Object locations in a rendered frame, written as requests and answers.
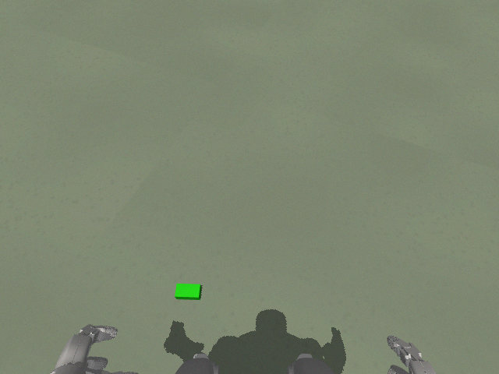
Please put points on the left robot hand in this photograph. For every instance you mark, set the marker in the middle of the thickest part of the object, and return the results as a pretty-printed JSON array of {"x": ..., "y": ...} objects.
[{"x": 78, "y": 346}]

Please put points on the right robot hand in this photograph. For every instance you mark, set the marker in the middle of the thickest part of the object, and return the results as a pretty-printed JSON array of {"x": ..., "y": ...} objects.
[{"x": 410, "y": 356}]

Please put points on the small box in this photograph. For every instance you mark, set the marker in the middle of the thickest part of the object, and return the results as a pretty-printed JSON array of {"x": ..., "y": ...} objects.
[{"x": 188, "y": 291}]

